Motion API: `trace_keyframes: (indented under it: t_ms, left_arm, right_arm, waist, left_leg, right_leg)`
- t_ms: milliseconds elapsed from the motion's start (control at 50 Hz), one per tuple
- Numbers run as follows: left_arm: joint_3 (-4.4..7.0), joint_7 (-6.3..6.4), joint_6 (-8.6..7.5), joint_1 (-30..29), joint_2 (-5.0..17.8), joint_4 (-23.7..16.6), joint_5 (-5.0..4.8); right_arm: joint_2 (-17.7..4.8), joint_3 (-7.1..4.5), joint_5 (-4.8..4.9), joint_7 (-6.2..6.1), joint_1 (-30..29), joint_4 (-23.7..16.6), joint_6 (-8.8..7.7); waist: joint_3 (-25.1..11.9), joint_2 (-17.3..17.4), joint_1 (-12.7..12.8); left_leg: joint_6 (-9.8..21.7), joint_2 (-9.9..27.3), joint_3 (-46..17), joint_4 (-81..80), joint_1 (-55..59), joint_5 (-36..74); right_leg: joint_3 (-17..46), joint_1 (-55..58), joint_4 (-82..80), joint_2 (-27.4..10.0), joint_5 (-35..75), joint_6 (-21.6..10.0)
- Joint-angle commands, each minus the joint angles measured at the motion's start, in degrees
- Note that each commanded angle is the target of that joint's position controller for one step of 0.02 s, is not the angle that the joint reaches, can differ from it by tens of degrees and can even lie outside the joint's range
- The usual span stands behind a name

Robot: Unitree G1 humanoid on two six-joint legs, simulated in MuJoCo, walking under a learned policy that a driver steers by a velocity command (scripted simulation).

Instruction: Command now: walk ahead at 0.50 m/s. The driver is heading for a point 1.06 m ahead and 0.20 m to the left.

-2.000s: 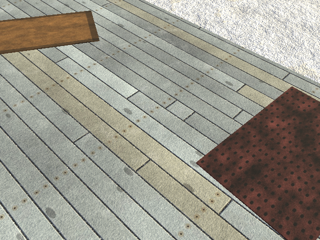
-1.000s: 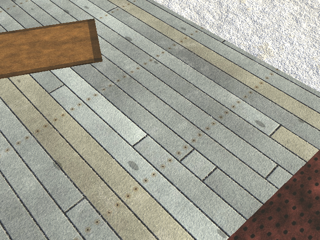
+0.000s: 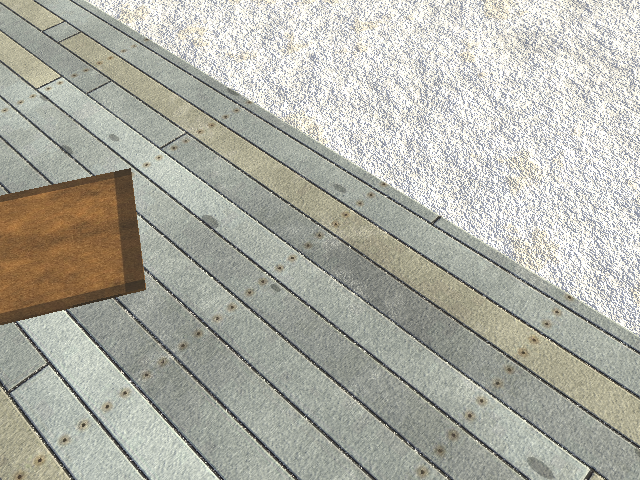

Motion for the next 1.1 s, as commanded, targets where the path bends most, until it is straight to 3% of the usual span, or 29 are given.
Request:
trace_keyframes:
  t_ms: [20,100,160,200,220,240,260,280,300,320,340,360,380,420,440,480,580,600,700,760,800,820,840,860,880,900,940,1020,1100]
  left_arm:
    - [0.81,0.23,-0.80,2.2,6.7,-2.1,-0.05]
    - [0.66,0.70,-0.59,6.0,6.9,-0.5,0.43]
    - [0.88,1.21,-0.31,5.6,7.8,0.1,0.91]
    - [1.16,1.41,-0.19,3.6,8.8,0.0,1.06]
    - [1.25,1.32,0.06,2.6,9.2,0.0,0.96]
    - [0.99,1.20,0.12,1.6,8.6,-0.7,0.47]
    - [-0.12,0.58,0.04,4.3,4.4,-2.9,-1.57]
    - [0.60,0.35,0.06,7.1,5.2,-2.7,-1.70]
    - [1.45,0.55,0.47,1.8,7.9,-3.5,-0.37]
    - [1.25,0.24,0.16,-2.3,7.0,-4.7,0.03]
    - [1.16,0.06,0.22,-3.4,5.6,-4.8,0.15]
    - [1.19,-0.26,0.94,-3.4,5.0,-4.8,1.11]
    - [1.01,-0.68,1.73,-1.7,3.9,-4.3,1.57]
    - [1.12,-1.05,2.62,-3.0,3.7,-4.5,1.77]
    - [1.01,-1.30,2.97,-4.0,3.3,-5.2,1.73]
    - [1.13,-1.52,3.36,-10.0,4.5,-7.2,1.69]
    - [0.49,-1.86,3.19,-20.9,3.8,-10.8,1.06]
    - [0.09,-1.86,3.10,-22.5,3.0,-11.6,0.91]
    - [-0.03,-1.57,2.57,-28.4,3.9,-14.1,0.87]
    - [0.59,-1.07,1.72,-23.7,5.1,-13.3,0.74]
    - [1.95,-0.16,0.93,-7.6,7.3,-8.0,1.34]
    - [3.43,0.49,0.45,2.2,12.6,-6.3,2.84]
    - [4.74,0.15,1.01,3.4,17.5,-5.8,2.64]
    - [4.24,-0.39,1.83,-1.1,14.2,-6.7,0.31]
    - [3.11,-0.51,1.79,-6.9,10.8,-7.5,0.12]
    - [2.18,-0.71,1.38,-9.8,7.5,-7.7,0.43]
    - [1.24,-0.32,0.70,-9.9,4.8,-6.5,0.51]
    - [1.45,0.06,-0.43,-4.8,7.4,-4.7,0.27]
    - [0.99,0.29,-0.15,-0.1,7.3,-4.1,0.27]
  right_arm:
    - [-1.5,0.30,0.39,0.17,-5.4,-4.2,-0.46]
    - [-1.5,0.77,0.48,0.00,-11.1,-6.3,-0.89]
    - [-2.4,0.56,0.54,-0.15,-11.7,-7.3,-1.55]
    - [-3.6,-0.12,0.51,-0.77,-5.7,-5.7,-2.07]
    - [-4.5,-0.78,0.34,-1.24,2.1,-3.2,-2.49]
    - [-6.6,-1.76,-0.58,-1.80,12.2,0.0,-3.07]
    - [-12.5,-3.30,-2.12,-2.37,20.4,1.1,-3.29]
    - [-13.9,-3.81,-0.65,-1.63,19.2,1.2,-2.43]
    - [-11.4,-3.21,0.93,-1.30,12.4,0.3,-2.06]
    - [-7.4,-2.07,1.19,-1.11,7.9,-0.5,-2.31]
    - [-4.9,-1.29,0.88,-1.12,6.0,-0.4,-2.68]
    - [-3.1,-0.68,1.14,-1.37,5.6,0.5,-2.99]
    - [-2.9,-0.46,1.09,-1.58,6.2,1.1,-3.38]
    - [-2.8,-0.25,1.26,-1.64,10.1,2.8,-4.37]
    - [-4.9,-0.66,1.31,-1.73,10.7,3.0,-4.52]
    - [-5.4,-0.66,1.31,-1.73,12.5,3.4,-4.58]
    - [-4.5,-0.03,1.51,-1.71,18.2,4.5,-4.30]
    - [-5.4,-0.13,1.32,-1.76,19.0,4.7,-4.32]
    - [-5.0,0.12,0.80,-2.40,23.2,6.6,-3.71]
    - [-6.6,-0.28,0.27,-2.91,20.5,6.5,-3.43]
    - [-7.2,-0.37,0.81,-2.73,17.9,5.9,-3.08]
    - [-5.4,0.21,1.66,-2.60,17.8,3.4,-3.18]
    - [0.0,0.92,3.67,-2.05,25.5,3.1,-3.06]
    - [-5.7,-0.58,1.99,-2.49,20.8,3.3,-2.79]
    - [-5.1,-0.76,1.69,-2.37,16.1,1.6,-3.07]
    - [-4.2,-0.64,1.58,-2.29,14.0,1.3,-3.25]
    - [-2.3,-0.59,0.39,-1.89,15.9,1.7,-1.94]
    - [-1.6,-0.76,-0.07,-0.79,12.2,0.5,-0.18]
    - [-2.1,-0.61,0.43,-0.43,3.7,-2.1,0.26]
  waist:
    - [3.9,-5.4,-0.1]
    - [4.6,-6.1,1.6]
    - [4.7,-6.5,0.7]
    - [1.5,-7.3,-2.4]
    - [-2.4,-6.5,-5.8]
    - [-8.0,-4.9,-9.7]
    - [-16.0,4.4,-10.2]
    - [-20.1,10.2,-8.0]
    - [-11.6,2.4,-5.6]
    - [-4.6,-0.3,-4.6]
    - [-1.3,-1.7,-2.7]
    - [0.3,-1.0,-1.0]
    - [0.2,1.1,0.0]
    - [1.3,0.0,0.3]
    - [0.6,1.2,0.8]
    - [2.4,0.3,-0.4]
    - [3.6,-0.1,-3.4]
    - [3.4,1.5,-3.7]
    - [5.1,1.6,-5.2]
    - [2.9,2.2,-1.7]
    - [-5.7,0.2,5.2]
    - [-13.2,-4.9,7.9]
    - [-19.6,-18.2,3.8]
    - [-15.4,-7.7,3.6]
    - [-6.7,-6.3,1.5]
    - [-2.7,-3.8,0.0]
    - [-1.1,-4.8,-3.2]
    - [1.0,-5.3,-4.1]
    - [3.3,-4.6,-2.3]
  left_leg:
    - [-0.6,-1.0,2.4,-7.4,-1.8,4.9]
    - [0.9,-2.9,4.0,-14.6,-1.8,5.2]
    - [3.2,-4.2,4.3,-18.3,0.6,0.5]
    - [5.3,-7.5,5.7,-20.4,9.9,-4.0]
    - [6.6,-9.4,6.5,-23.6,18.7,-3.1]
    - [8.6,-6.4,3.3,-24.9,33.2,-0.7]
    - [13.7,9.6,-17.9,-26.6,50.9,-7.0]
    - [19.0,18.2,-39.6,-34.8,54.9,-6.0]
    - [16.9,15.3,-32.2,-35.5,47.5,-10.4]
    - [15.2,13.1,-24.9,-37.8,38.7,-9.4]
    - [13.0,10.3,-19.8,-39.9,33.1,-6.5]
    - [10.8,7.5,-15.5,-41.8,28.5,-5.1]
    - [10.7,6.7,-13.3,-42.6,26.1,-2.8]
    - [10.0,4.7,-9.3,-42.9,25.7,6.4]
    - [10.6,5.0,-8.7,-43.8,26.4,4.9]
    - [10.8,4.5,-7.5,-45.6,27.5,4.7]
    - [9.4,2.4,-3.4,-45.0,33.2,14.9]
    - [9.8,3.3,-3.5,-44.8,33.8,15.3]
    - [10.0,5.7,-2.9,-41.8,42.4,22.1]
    - [8.5,6.4,-1.3,-34.1,44.5,38.1]
    - [6.5,3.3,1.6,-15.6,39.4,41.4]
    - [4.9,0.2,3.5,1.3,27.0,21.5]
    - [2.8,-11.1,4.1,21.5,7.3,-23.6]
    - [4.1,-8.4,-4.1,25.8,2.5,-21.7]
    - [4.4,-6.2,-4.0,25.0,0.5,-16.8]
    - [4.4,-4.3,-3.8,22.0,1.9,-13.1]
    - [3.3,-2.3,-3.4,17.5,7.0,-11.3]
    - [1.0,-1.4,-1.2,12.6,4.8,-7.8]
    - [-0.6,-0.4,0.0,4.7,-2.0,-0.6]
  right_leg:
    - [8.4,-1.3,-5.9,-14.9,18.9,-5.2]
    - [7.4,5.5,-4.0,-16.2,25.0,-5.6]
    - [7.0,9.7,-0.3,-18.0,32.8,-5.5]
    - [5.6,10.0,7.5,-17.9,47.9,-4.3]
    - [4.5,9.0,16.3,-16.6,51.2,-3.4]
    - [2.9,1.0,28.4,-14.5,42.7,-2.3]
    - [-0.3,-17.3,49.0,-8.4,17.7,0.1]
    - [4.2,-29.3,63.5,0.1,-19.4,0.4]
    - [9.1,-33.6,65.8,-4.6,-14.9,-0.4]
    - [8.8,-34.1,63.0,-6.7,-10.3,-0.5]
    - [8.5,-32.3,59.0,-8.7,-7.5,-0.4]
    - [8.4,-29.5,55.9,-10.0,-6.0,0.1]
    - [8.0,-26.8,54.1,-10.4,-5.5,0.8]
    - [6.9,-27.4,52.5,-10.6,-3.9,1.6]
    - [6.2,-29.0,50.7,-10.8,-2.4,2.2]
    - [5.4,-33.5,46.7,-12.0,1.7,3.4]
    - [2.5,-36.6,33.3,-10.9,9.5,4.4]
    - [2.4,-35.7,30.5,-10.8,10.3,4.3]
    - [1.0,-35.7,23.2,-8.5,7.1,2.1]
    - [0.2,-27.2,19.2,-5.5,1.2,-0.8]
    - [-0.4,-6.9,14.2,-3.3,4.8,-3.4]
    - [13.0,8.7,14.2,-15.7,5.1,-6.4]
    - [39.2,21.9,8.0,-30.1,3.6,-14.5]
    - [39.4,16.6,5.5,-27.2,-1.3,-12.7]
    - [31.1,7.9,3.7,-25.4,-1.1,-10.9]
    - [25.7,1.2,1.3,-22.9,3.3,-9.2]
    - [17.6,-6.2,-0.7,-18.5,8.6,-6.2]
    - [13.6,-8.1,-3.8,-16.9,9.8,-6.5]
    - [9.6,-3.5,-4.9,-15.7,16.2,-5.6]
